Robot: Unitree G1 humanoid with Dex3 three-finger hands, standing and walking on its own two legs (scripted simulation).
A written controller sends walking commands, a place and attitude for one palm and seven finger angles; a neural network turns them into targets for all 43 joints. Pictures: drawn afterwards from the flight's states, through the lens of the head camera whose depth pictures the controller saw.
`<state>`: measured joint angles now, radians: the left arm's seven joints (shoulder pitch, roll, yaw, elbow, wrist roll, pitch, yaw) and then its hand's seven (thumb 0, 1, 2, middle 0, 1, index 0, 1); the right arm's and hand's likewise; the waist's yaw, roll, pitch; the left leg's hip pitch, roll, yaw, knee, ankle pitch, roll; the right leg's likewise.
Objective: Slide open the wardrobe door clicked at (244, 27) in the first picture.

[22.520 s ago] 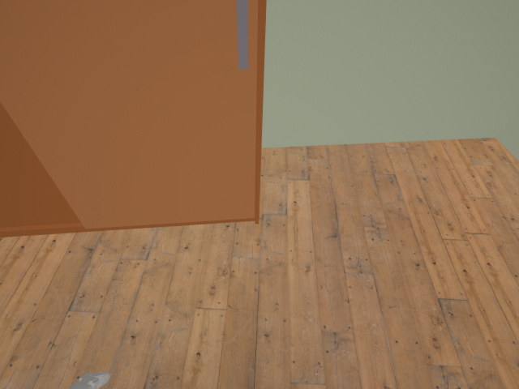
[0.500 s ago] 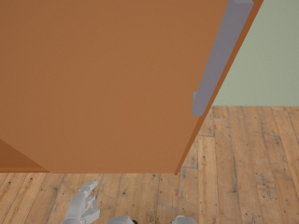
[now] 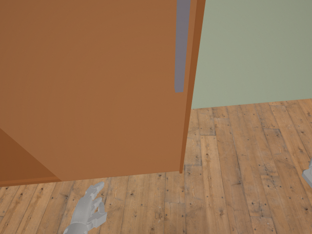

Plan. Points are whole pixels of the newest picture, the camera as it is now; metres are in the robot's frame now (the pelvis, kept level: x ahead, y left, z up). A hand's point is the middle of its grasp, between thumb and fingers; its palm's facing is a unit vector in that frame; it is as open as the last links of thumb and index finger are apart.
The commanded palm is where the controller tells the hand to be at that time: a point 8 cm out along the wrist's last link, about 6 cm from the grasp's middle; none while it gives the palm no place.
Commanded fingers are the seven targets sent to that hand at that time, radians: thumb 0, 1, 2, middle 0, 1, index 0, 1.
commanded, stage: stop stepping back and stand still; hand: right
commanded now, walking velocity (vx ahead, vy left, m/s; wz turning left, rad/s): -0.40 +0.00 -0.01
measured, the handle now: (179, 46) +0.56 -0.06 +0.19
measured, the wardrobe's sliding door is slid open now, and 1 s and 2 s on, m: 0.00 0.00 0.00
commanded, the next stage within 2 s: let the arm hang, fingers relaxed in 0.76 s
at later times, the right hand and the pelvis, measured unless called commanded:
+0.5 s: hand out of the picture +0.08 -0.24 +0.16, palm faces +0.38 +0.82 -0.44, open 7.4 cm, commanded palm +0.02 -0.28 +0.17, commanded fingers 0.00 -0.90 -0.90 0.20 0.30 0.20 0.30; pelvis -0.12 +0.01 +0.00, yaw -1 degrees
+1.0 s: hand out of the picture +0.09 -0.26 -0.03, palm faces +0.17 +0.90 -0.40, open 7.4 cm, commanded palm none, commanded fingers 0.00 -0.90 -0.90 0.20 0.30 0.20 0.30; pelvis -0.13 -0.02 -0.02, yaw -4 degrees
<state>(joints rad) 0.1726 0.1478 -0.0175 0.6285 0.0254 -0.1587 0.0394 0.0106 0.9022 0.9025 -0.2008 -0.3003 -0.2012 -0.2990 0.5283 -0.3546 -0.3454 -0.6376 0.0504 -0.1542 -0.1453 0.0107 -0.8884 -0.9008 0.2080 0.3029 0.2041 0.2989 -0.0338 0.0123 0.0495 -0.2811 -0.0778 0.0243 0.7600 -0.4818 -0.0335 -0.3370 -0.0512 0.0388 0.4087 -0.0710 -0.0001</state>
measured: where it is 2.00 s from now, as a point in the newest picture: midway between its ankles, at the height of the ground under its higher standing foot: outside the picture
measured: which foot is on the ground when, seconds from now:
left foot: up 0.00-0.06, down 0.08-1.00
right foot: down 0.00-0.08, up 0.10-0.32, down 0.34-0.60, up 0.62-0.82, down 0.84-1.00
